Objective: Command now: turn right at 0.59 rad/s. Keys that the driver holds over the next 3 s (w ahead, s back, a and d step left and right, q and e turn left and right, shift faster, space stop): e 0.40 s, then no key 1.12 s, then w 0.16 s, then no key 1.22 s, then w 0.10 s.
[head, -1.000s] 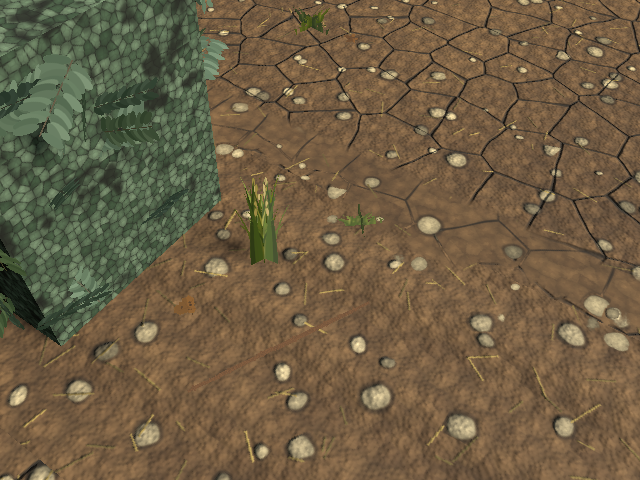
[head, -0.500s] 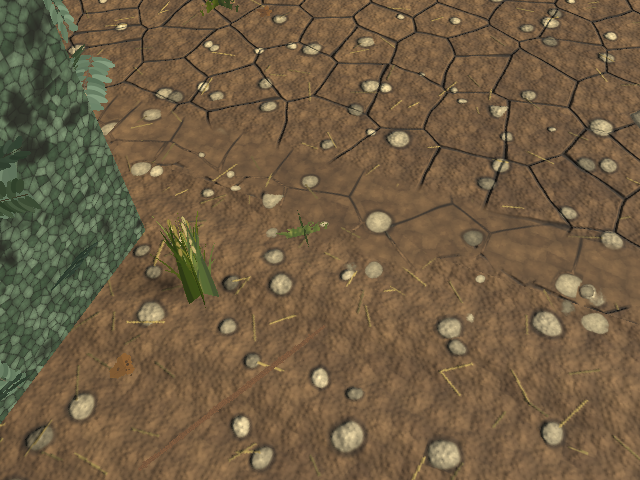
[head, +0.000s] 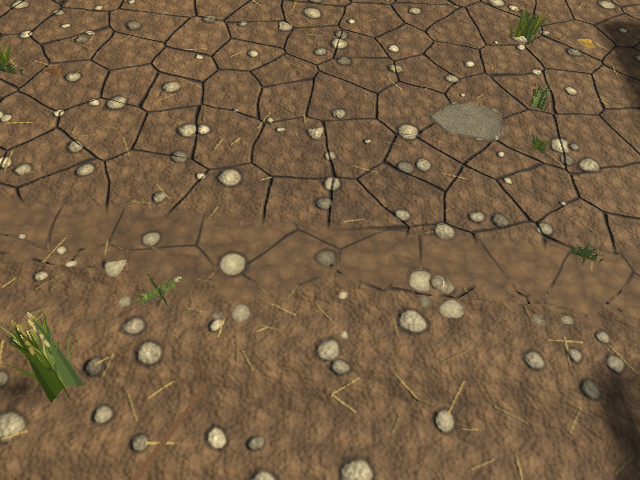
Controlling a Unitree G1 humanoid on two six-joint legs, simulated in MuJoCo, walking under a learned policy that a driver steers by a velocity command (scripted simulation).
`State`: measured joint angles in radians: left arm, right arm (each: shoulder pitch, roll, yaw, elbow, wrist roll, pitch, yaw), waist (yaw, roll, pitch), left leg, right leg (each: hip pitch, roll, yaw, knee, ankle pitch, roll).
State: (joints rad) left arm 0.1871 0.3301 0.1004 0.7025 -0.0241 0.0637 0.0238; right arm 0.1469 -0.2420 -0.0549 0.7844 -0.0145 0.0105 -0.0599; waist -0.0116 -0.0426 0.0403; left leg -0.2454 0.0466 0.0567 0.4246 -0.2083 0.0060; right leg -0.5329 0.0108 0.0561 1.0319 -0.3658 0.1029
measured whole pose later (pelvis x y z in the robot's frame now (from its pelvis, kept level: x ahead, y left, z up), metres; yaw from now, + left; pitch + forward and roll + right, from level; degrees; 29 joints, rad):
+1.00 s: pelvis +0.03 -0.02 -0.01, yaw -20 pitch -1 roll +0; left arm 0.22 0.26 0.05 0.74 0.01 0.02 0.01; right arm 0.17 -0.24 -0.02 0.72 -0.01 -0.02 0.00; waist 0.01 0.00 0.03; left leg -0.22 -0.01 -0.01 0.54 -0.30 0.01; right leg -0.24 0.04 0.12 0.54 -0.28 0.01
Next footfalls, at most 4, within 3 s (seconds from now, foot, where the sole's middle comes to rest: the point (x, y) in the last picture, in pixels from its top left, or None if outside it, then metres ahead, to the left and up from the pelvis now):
0.18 right None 0.03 -0.15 -0.78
0.64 left None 0.10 0.07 -0.78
1.82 right None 0.09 -0.18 -0.78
2.14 left None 0.20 0.03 -0.78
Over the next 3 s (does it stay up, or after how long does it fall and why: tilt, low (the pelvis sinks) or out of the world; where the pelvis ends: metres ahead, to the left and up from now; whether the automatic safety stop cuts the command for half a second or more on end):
stays up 0.12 -0.07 -0.01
